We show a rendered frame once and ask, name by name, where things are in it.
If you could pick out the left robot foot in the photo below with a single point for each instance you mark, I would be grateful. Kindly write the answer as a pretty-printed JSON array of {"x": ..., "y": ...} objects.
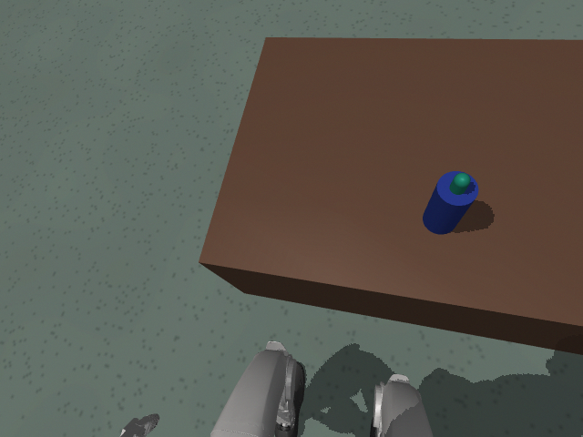
[{"x": 292, "y": 430}]

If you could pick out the bottle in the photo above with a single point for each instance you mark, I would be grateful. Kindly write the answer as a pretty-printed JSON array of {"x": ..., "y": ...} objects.
[{"x": 454, "y": 193}]

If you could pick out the left robot hand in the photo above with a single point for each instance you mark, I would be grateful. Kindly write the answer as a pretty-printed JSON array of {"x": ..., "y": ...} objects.
[{"x": 140, "y": 428}]

